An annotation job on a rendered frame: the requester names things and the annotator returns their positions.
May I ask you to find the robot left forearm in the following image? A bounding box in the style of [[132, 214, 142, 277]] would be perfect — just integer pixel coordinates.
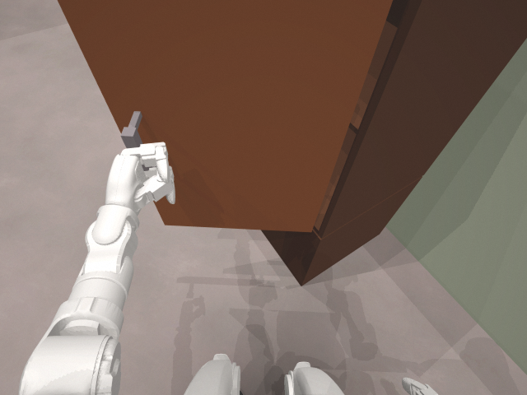
[[18, 204, 139, 395]]

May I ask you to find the right robot hand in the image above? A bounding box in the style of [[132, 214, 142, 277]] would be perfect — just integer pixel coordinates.
[[402, 378, 438, 395]]

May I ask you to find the left robot upper arm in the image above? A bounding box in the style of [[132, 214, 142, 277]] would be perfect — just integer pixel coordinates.
[[22, 335, 121, 395]]

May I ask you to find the robot thigh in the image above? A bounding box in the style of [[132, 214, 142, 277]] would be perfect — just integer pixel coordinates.
[[184, 360, 240, 395], [284, 367, 344, 395]]

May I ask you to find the robot left thigh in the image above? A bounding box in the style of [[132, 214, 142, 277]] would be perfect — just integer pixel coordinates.
[[184, 360, 240, 395]]

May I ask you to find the left robot hand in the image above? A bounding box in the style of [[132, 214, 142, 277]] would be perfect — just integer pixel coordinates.
[[105, 142, 175, 216]]

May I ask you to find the handle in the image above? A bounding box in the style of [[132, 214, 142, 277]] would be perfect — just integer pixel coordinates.
[[121, 111, 156, 171]]

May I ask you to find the cupboard door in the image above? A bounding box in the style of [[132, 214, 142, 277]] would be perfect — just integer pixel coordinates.
[[58, 0, 393, 232]]

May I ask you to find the robot right thigh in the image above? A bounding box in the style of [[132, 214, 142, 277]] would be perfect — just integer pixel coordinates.
[[284, 367, 344, 395]]

